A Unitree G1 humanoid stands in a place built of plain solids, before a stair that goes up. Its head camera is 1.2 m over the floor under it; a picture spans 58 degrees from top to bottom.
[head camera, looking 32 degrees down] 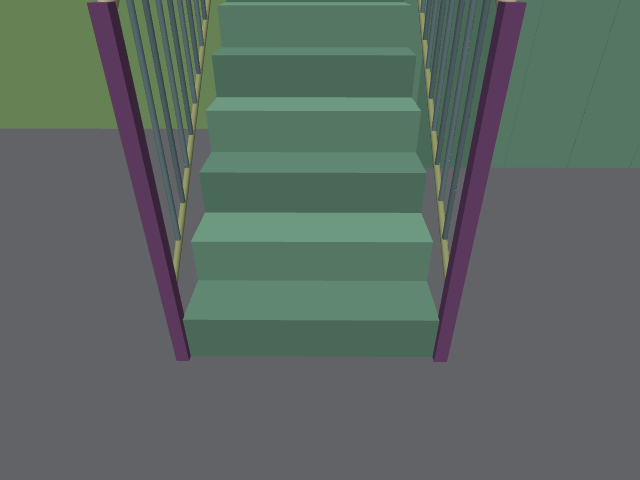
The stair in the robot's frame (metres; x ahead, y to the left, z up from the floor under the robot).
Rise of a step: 0.18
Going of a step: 0.22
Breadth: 0.89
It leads straight ahead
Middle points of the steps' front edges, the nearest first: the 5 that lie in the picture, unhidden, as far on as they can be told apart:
1.12 0.03 0.18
1.34 0.03 0.35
1.56 0.03 0.53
1.79 0.03 0.71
2.01 0.03 0.89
